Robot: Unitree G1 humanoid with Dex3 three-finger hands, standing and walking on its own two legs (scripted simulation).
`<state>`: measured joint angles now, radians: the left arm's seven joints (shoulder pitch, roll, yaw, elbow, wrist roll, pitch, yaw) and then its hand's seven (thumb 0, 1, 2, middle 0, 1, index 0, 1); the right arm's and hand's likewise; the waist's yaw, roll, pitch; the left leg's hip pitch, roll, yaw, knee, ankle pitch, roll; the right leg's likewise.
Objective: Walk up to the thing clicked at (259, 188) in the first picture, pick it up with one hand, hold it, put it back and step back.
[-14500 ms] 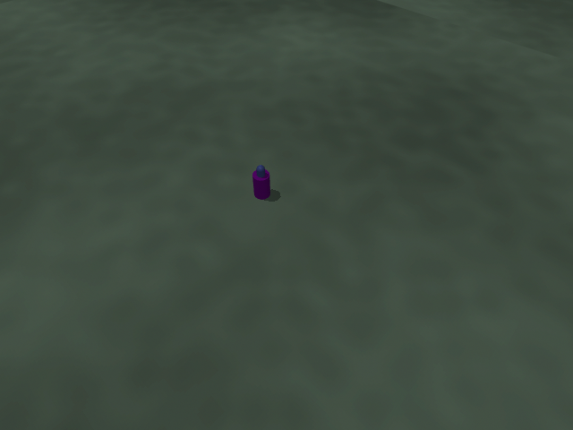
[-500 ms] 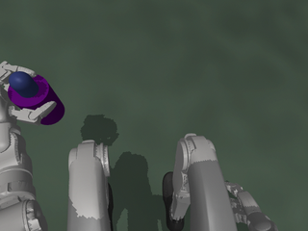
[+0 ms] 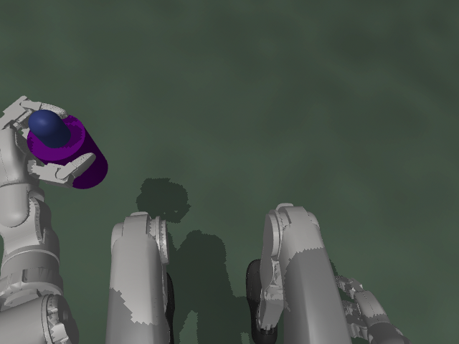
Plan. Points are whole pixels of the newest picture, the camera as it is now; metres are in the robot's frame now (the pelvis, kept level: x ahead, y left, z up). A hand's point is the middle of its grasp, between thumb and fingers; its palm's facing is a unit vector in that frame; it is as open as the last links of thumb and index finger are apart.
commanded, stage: lift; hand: left
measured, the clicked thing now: (66, 147) +0.43 +0.25 -0.05
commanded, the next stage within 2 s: none
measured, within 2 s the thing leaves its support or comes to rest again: neither
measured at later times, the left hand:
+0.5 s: hand (38, 132) +0.41 +0.25 +0.05, palm faces +0.18 -0.98 -0.05, open 9.4 cm
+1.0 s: hand out of the picture +0.39 +0.22 +0.23, palm faces +0.21 -0.98 -0.04, open 9.4 cm
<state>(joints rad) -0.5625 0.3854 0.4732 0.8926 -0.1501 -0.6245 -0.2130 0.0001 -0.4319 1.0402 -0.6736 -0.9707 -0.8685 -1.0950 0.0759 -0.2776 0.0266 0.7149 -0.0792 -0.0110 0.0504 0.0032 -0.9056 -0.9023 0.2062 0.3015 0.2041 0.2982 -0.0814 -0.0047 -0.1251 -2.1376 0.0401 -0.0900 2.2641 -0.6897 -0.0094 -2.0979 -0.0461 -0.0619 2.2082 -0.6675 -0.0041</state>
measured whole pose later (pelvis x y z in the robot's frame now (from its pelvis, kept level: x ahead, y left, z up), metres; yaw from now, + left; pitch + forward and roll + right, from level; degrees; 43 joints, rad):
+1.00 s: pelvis +0.04 +0.01 +0.21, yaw +2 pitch +27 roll -4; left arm -0.14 0.24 0.22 0.29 -0.20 -0.33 -0.05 0.00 -0.42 1.03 -0.65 -1.00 -0.86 -1.11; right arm 0.13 -0.23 0.00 0.64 0.03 -0.06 -0.04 0.01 -0.91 -0.90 0.21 0.30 0.20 0.30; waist -0.01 0.03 -0.18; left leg -1.43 0.05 -0.05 1.59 -0.64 -0.01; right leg -1.39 -0.04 -0.07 1.54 -0.62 0.01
